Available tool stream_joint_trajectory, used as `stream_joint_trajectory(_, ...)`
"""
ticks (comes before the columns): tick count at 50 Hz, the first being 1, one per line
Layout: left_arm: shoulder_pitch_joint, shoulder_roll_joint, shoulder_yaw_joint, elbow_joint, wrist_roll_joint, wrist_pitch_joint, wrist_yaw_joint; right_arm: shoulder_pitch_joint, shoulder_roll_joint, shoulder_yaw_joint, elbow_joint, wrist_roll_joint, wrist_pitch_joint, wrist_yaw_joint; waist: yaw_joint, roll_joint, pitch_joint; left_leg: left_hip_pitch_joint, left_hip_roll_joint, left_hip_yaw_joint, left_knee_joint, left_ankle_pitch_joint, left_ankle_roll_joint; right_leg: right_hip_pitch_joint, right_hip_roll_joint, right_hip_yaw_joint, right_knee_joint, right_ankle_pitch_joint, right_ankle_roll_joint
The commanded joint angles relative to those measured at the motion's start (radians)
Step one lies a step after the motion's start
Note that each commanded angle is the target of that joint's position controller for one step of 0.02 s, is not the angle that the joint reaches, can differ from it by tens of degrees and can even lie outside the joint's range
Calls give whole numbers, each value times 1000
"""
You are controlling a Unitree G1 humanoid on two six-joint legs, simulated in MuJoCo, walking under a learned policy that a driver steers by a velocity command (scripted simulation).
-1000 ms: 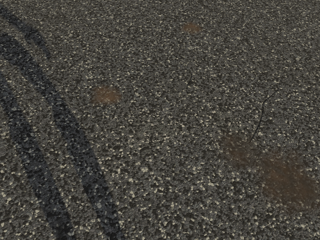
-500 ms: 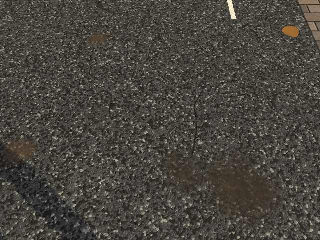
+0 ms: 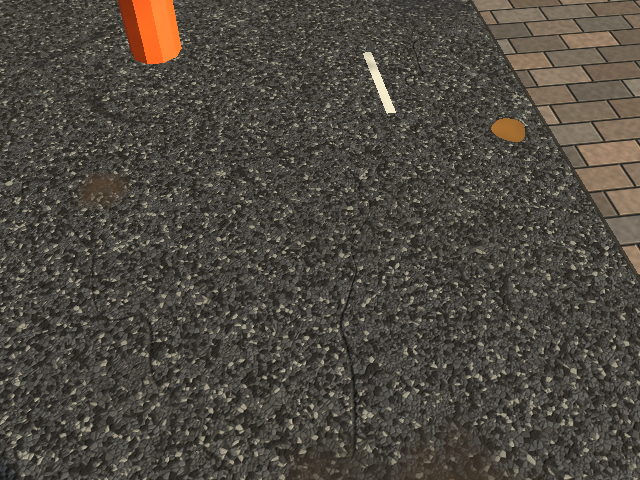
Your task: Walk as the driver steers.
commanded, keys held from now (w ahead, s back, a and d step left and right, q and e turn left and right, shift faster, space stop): w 0.06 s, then no key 0.94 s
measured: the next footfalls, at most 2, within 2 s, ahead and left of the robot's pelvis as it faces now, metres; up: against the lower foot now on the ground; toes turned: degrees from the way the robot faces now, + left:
right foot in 0.38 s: +0.32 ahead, -0.13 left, +0.00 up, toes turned +0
left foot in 0.64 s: +0.25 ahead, +0.13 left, +0.00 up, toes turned +0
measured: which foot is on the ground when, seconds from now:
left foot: down 0.00-0.40, up 0.42-0.62, down 0.64-1.00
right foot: up 0.00-0.36, down 0.38-1.00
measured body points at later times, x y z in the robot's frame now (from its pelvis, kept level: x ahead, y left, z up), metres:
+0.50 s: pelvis +0.19 -0.02 +0.01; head +0.22 -0.03 +0.45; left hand +0.38 +0.22 -0.09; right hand +0.26 -0.29 -0.13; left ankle +0.11 +0.11 -0.69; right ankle +0.28 -0.12 -0.73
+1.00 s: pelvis +0.24 +0.01 +0.01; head +0.26 +0.01 +0.46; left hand +0.33 +0.27 -0.13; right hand +0.30 -0.24 -0.14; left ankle +0.21 +0.13 -0.73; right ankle +0.28 -0.12 -0.73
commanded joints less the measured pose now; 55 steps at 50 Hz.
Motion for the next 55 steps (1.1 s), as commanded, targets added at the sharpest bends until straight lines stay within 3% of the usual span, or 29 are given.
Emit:
stream_joint_trajectory(1,-88,127,19,-113,8,-31,-4,151,-111,-28,-6,0,17,-4,-85,72,-28,422,340,-497,-294,-208,191,-501,-120,-22,214,93,-2)
stream_joint_trajectory(2,-97,120,24,-116,20,-29,-4,123,-90,-19,-9,-9,15,-5,-57,81,-10,346,306,-432,-315,-122,179,-456,-158,-31,146,142,-3)
stream_joint_trajectory(4,-66,84,20,-105,18,-22,-5,114,-87,-13,-3,-12,11,-6,-29,117,-7,271,263,-335,-344,82,177,-379,-176,-60,77,174,10)
stream_joint_trajectory(7,-93,46,8,-121,33,-17,4,132,-128,-20,24,-11,8,-16,-15,103,-22,253,255,-185,-317,605,192,-356,-169,-100,-68,223,52)
stream_joint_trajectory(10,-159,15,-6,-126,31,-19,-2,151,-143,-20,41,0,30,-30,-38,113,-58,251,201,-71,-299,691,149,-268,-142,-138,-279,412,58)
stream_joint_trajectory(12,-219,17,-7,-134,26,-18,-9,187,-148,-17,58,5,42,-36,-67,116,-65,273,194,-56,-288,639,135,-224,-118,-148,-384,514,58)
stream_joint_trajectory(15,-277,39,-2,-153,29,-19,-20,210,-153,-14,80,9,60,-39,-81,122,-59,335,228,-90,-240,571,131,-204,-102,-133,-476,501,41)
stream_joint_trajectory(17,-262,59,6,-151,36,-24,-25,187,-157,-15,83,15,70,-41,-55,120,-62,358,238,-115,-169,538,114,-155,-91,-134,-552,476,15)
stream_joint_trajectory(18,-212,70,13,-132,42,-27,-24,175,-151,-12,83,20,74,-43,-26,104,-79,353,213,-111,-108,510,91,-69,-77,-146,-632,549,-5)
stream_joint_trajectory(19,-166,121,27,-120,52,-30,-17,207,-135,-6,85,8,69,-43,-21,60,-122,310,161,-90,-19,457,48,69,-128,-102,-648,822,-38)
stream_joint_trajectory(20,-110,180,35,-122,69,-26,-8,263,-89,11,75,-20,54,-38,-40,-57,-231,144,95,-54,149,177,-2,323,-288,38,-537,1229,-125)
stream_joint_trajectory(21,-84,115,16,-109,66,-11,-5,352,-26,37,101,-15,52,-34,-38,-199,-343,11,46,-50,333,-309,-54,457,-447,194,-531,1327,-279)
stream_joint_trajectory(22,-71,46,-3,-98,49,0,-12,304,-82,25,103,-1,68,-31,-10,-176,-335,-35,59,-91,428,-555,-80,414,-444,242,-572,1185,-295)
stream_joint_trajectory(23,-110,44,-8,-92,38,5,-18,253,-112,15,88,8,86,-33,-14,-121,-260,-80,83,-101,465,-564,-90,336,-410,219,-608,984,-260)
stream_joint_trajectory(24,-165,56,-8,-96,40,8,-20,213,-111,11,86,8,108,-42,-27,-68,-200,-84,101,-95,456,-524,-99,241,-382,193,-646,822,-226)
stream_joint_trajectory(25,-233,78,-3,-104,41,12,-20,197,-109,8,83,1,129,-50,-50,-58,-146,-45,116,-92,396,-466,-108,122,-357,157,-692,691,-198)
stream_joint_trajectory(26,-286,92,2,-108,48,17,-17,205,-98,8,89,0,145,-59,-74,-90,-122,28,119,-80,326,-407,-114,22,-324,117,-727,586,-173)
stream_joint_trajectory(28,-321,90,5,-102,57,28,-11,242,-65,14,117,-5,155,-65,-92,-123,-119,167,92,-36,215,-251,-113,-92,-268,38,-754,479,-152)
stream_joint_trajectory(30,-325,67,-1,-84,46,33,-7,263,-51,15,139,-13,153,-62,-106,-114,-128,271,72,-4,72,-73,-93,-130,-234,-10,-746,296,-123)
stream_joint_trajectory(32,-272,31,-13,-46,41,33,-6,226,-70,13,125,-38,154,-58,-89,-76,-81,302,97,-33,-34,-9,-54,-170,-184,-33,-741,23,-38)
stream_joint_trajectory(33,-251,33,-13,-33,47,34,-7,195,-112,9,103,-37,153,-64,-62,-24,-25,241,152,-90,-100,-94,-25,-169,-148,-52,-708,-42,3)
stream_joint_trajectory(34,-230,27,-10,-32,43,35,-3,154,-151,-2,111,-21,151,-67,-19,105,22,84,152,-98,-132,-306,4,-83,-97,-109,-679,54,32)
stream_joint_trajectory(36,-250,44,-4,-17,42,33,8,113,-88,13,113,-25,129,-67,-21,136,40,-19,140,-106,-194,-367,-16,44,-94,-123,-603,203,35)
stream_joint_trajectory(40,-219,40,0,33,41,33,11,147,-82,16,141,-12,99,-64,-33,87,4,73,121,-81,-149,-178,-37,66,-105,-116,-580,366,16)
stream_joint_trajectory(47,-203,44,3,109,31,39,13,176,-75,20,175,-6,106,-65,-44,34,-24,144,104,-58,-113,-6,-27,98,-110,-120,-560,503,23)
stream_joint_trajectory(55,-200,53,3,184,27,55,26,183,-61,23,205,-5,112,-63,-40,30,-14,171,93,-44,-119,69,-25,118,-113,-121,-561,527,29)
